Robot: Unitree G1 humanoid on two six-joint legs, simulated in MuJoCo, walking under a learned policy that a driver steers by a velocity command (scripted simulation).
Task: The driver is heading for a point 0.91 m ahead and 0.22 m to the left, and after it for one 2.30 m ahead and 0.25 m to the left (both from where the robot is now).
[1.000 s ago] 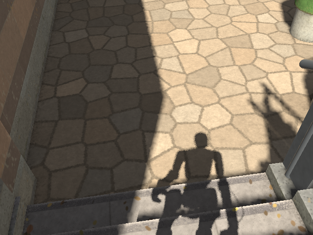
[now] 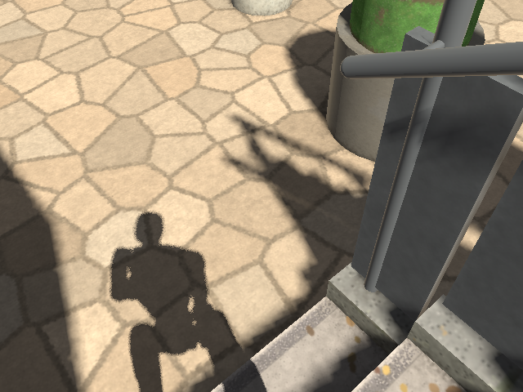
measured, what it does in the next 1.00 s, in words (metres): goes down, turning left: right foot 0.17 m lower, then left foot 0.17 m lower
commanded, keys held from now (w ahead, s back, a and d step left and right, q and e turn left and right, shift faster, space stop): w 0.02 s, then w+q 0.86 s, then w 0.12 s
